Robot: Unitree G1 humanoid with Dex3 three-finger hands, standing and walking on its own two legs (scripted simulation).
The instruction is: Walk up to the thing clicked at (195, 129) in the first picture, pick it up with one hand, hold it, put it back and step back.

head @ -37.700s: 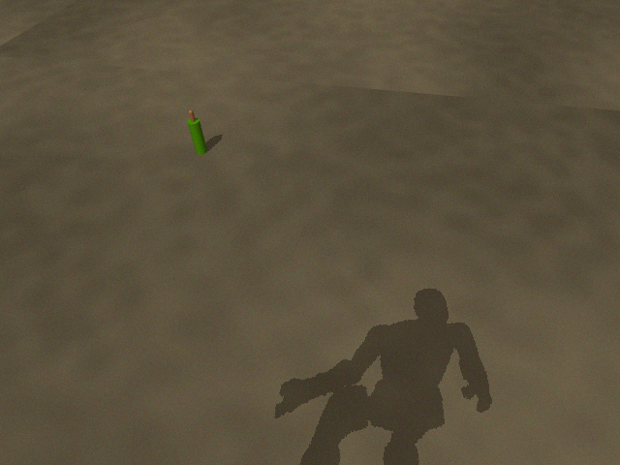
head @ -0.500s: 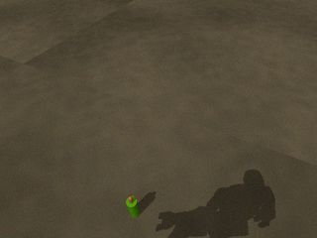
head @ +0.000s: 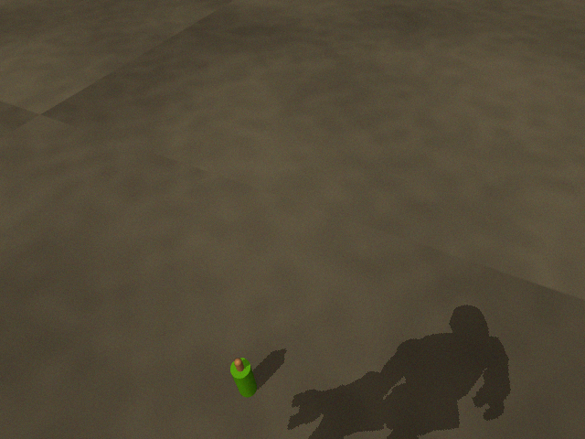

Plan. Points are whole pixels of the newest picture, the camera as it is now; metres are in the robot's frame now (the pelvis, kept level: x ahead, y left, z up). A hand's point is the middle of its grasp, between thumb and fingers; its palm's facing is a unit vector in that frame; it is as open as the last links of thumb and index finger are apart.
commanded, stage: stand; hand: left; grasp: from the side
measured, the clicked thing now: (243, 375) +0.42 +0.18 -0.66
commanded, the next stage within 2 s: step back in 1.10 s
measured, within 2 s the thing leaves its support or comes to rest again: neither
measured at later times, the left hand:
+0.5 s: hand out of the picture +0.08 +0.24 -0.16, palm faces -0.02 -0.94 -0.34, open 7.4 cm
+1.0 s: hand out of the picture +0.10 +0.24 -0.16, palm faces -0.03 -0.94 -0.33, open 7.4 cm
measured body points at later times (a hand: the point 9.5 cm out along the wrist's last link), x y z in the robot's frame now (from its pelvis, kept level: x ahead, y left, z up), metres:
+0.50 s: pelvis +0.01 +0.00 +0.00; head +0.01 -0.01 +0.45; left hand +0.08 +0.29 -0.13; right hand +0.07 -0.30 -0.14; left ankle +0.02 +0.12 -0.75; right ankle +0.01 -0.12 -0.75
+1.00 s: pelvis +0.02 +0.00 +0.00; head +0.03 -0.01 +0.45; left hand +0.10 +0.29 -0.13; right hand +0.09 -0.30 -0.13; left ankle +0.02 +0.12 -0.75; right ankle +0.01 -0.12 -0.75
